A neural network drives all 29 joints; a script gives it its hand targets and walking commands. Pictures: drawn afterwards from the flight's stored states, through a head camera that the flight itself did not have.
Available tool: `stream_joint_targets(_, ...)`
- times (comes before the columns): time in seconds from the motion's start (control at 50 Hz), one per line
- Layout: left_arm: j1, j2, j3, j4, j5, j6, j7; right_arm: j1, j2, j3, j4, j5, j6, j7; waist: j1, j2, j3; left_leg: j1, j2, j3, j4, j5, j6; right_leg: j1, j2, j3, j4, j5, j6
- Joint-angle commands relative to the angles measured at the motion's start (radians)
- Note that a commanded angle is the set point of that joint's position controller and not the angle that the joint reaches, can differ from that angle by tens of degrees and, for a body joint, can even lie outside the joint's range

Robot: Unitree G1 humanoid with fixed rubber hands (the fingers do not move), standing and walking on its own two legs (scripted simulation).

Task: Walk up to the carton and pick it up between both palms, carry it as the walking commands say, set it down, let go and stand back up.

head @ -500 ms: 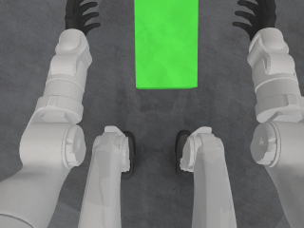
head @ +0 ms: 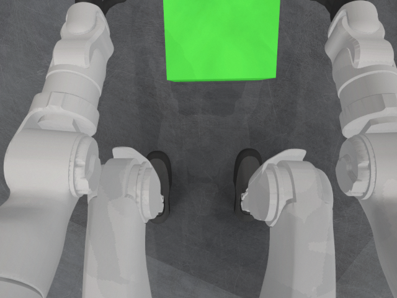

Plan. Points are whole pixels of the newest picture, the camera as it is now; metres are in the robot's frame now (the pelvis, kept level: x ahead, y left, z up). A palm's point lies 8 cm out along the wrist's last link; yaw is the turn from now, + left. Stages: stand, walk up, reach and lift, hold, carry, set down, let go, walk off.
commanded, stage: reach and lift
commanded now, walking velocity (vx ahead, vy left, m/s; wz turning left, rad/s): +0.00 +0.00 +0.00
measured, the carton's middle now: (218, 7) +0.58 -0.04 -0.33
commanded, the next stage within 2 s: none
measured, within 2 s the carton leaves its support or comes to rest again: leaves its support in 1.92 s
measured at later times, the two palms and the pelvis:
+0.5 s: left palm (111, 19) +0.54 +0.16 -0.24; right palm (321, 17) +0.53 -0.21 -0.24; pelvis +0.00 +0.00 -0.04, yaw +0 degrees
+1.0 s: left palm (124, 19) +0.54 +0.14 -0.24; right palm (307, 17) +0.53 -0.19 -0.24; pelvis -0.01 +0.00 -0.04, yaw +0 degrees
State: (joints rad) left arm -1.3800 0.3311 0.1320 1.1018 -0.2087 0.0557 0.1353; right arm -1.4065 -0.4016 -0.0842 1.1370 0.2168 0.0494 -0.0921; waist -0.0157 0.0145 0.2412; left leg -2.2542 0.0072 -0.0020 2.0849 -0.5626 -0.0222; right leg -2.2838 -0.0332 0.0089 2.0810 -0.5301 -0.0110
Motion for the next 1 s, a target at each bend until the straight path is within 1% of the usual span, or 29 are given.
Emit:
stream_joint_targets(0.0, -0.252, 0.124, -0.004, -0.06, -0.013, -0.031, 0.002, -0.27, -0.125, 0.008, -0.068, 0.015, -0.03, 0.0, -0.001, -0.037, -1.171, 0.522, -0.044, 0.051, -0.109, 0.302, -0.013, 0.678, 0.034, -0.012, -0.12, 0.327, 0.04)
stream_joint_targets(0.12, -0.303, 0.13, -0.036, 0.005, -0.036, -0.051, -0.001, -0.324, -0.131, 0.041, -0.008, 0.04, -0.048, 0.004, -0.001, -0.032, -1.092, 0.506, -0.034, 0.032, -0.057, 0.301, -0.013, 0.622, 0.024, -0.007, -0.067, 0.31, 0.038)
stream_joint_targets(0.2, -0.341, 0.135, -0.059, 0.046, -0.051, -0.062, -0.005, -0.363, -0.141, 0.056, 0.042, 0.052, -0.059, 0.008, -0.009, -0.026, -1.034, 0.492, -0.028, 0.019, -0.024, 0.294, -0.016, 0.583, 0.014, -0.003, -0.034, 0.291, 0.036)
stream_joint_targets(0.22, -0.353, 0.138, -0.064, 0.05, -0.055, -0.065, -0.005, -0.375, -0.146, 0.056, 0.05, 0.055, -0.062, 0.008, -0.012, -0.024, -1.03, 0.493, -0.026, 0.016, -0.016, 0.295, -0.016, 0.579, 0.011, -0.002, -0.025, 0.29, 0.035)
stream_joint_targets(0.24, -0.368, 0.139, -0.073, 0.05, -0.058, -0.067, -0.005, -0.388, -0.156, 0.05, 0.047, 0.056, -0.064, 0.008, -0.022, -0.019, -1.031, 0.513, -0.024, 0.011, -0.012, 0.293, -0.015, 0.561, 0.01, -0.006, -0.02, 0.283, 0.036)
stream_joint_targets(0.26, -0.383, 0.137, -0.084, 0.036, -0.063, -0.068, -0.004, -0.401, -0.163, 0.048, 0.043, 0.06, -0.067, 0.008, -0.023, -0.005, -1.038, 0.528, -0.026, 0.011, -0.007, 0.295, -0.017, 0.56, 0.009, -0.006, -0.017, 0.279, 0.034)
stream_joint_targets(0.28, -0.401, 0.132, -0.09, 0.031, -0.074, -0.069, -0.003, -0.427, -0.166, 0.055, 0.032, 0.064, -0.07, 0.006, -0.014, -0.008, -1.033, 0.519, -0.03, 0.013, -0.004, 0.302, -0.018, 0.571, 0.01, -0.005, -0.013, 0.279, 0.032)
stream_joint_targets(0.32, -0.385, 0.116, -0.107, 0.044, -0.092, -0.072, -0.006, -0.412, -0.159, 0.063, 0.03, 0.076, -0.078, 0.006, -0.026, -0.014, -1.049, 0.514, -0.033, 0.009, 0.007, 0.354, -0.019, 0.616, 0.013, -0.009, 0.002, 0.344, 0.029)
stream_joint_targets(0.36, -0.349, 0.113, -0.115, 0.063, -0.1, -0.07, -0.009, -0.367, -0.151, 0.066, 0.061, 0.074, -0.077, 0.009, -0.034, -0.015, -1.035, 0.5, -0.034, 0.01, 0.012, 0.362, -0.02, 0.623, 0.013, -0.009, 0.009, 0.364, 0.03)
stream_joint_targets(0.44, -0.336, 0.136, -0.089, 0.065, -0.081, -0.07, -0.003, -0.356, -0.146, 0.057, 0.076, 0.066, -0.07, 0.014, -0.016, -0.016, -0.985, 0.474, -0.036, 0.015, 0.006, 0.334, -0.018, 0.583, 0.011, -0.005, 0.01, 0.333, 0.03)
stream_joint_targets(0.5, -0.342, 0.136, -0.085, 0.069, -0.079, -0.068, -0.003, -0.372, -0.138, 0.063, 0.074, 0.068, -0.067, 0.016, -0.009, -0.021, -0.971, 0.461, -0.035, 0.019, 0.004, 0.31, -0.016, 0.576, 0.012, -0.002, 0.007, 0.311, 0.031)
stream_joint_targets(0.62, -0.37, 0.124, -0.097, 0.073, -0.09, -0.066, -0.005, -0.407, -0.134, 0.071, 0.077, 0.069, -0.067, 0.013, -0.01, -0.026, -0.957, 0.447, -0.035, 0.024, -0.001, 0.28, -0.017, 0.578, 0.015, 0.0, -0.001, 0.289, 0.03)
stream_joint_targets(0.76, -0.399, 0.106, -0.112, 0.079, -0.098, -0.068, -0.004, -0.426, -0.123, 0.072, 0.092, 0.063, -0.071, 0.006, -0.016, -0.026, -0.954, 0.452, -0.042, 0.023, -0.004, 0.277, -0.019, 0.59, 0.023, -0.001, -0.004, 0.289, 0.029)
stream_joint_targets(0.94, -0.417, 0.058, -0.111, 0.094, -0.074, -0.075, 0.003, -0.449, -0.076, 0.088, 0.095, 0.055, -0.08, 0.002, -0.006, -0.024, -0.945, 0.474, -0.056, 0.022, -0.007, 0.285, -0.019, 0.591, 0.036, -0.005, -0.007, 0.293, 0.028)
stream_joint_targets(0.98, -0.419, 0.037, -0.114, 0.094, -0.068, -0.078, 0.002, -0.457, -0.049, 0.103, 0.091, 0.061, -0.082, 0.005, 0.002, -0.026, -0.942, 0.483, -0.059, 0.022, -0.009, 0.289, -0.018, 0.589, 0.04, -0.006, -0.007, 0.295, 0.027)
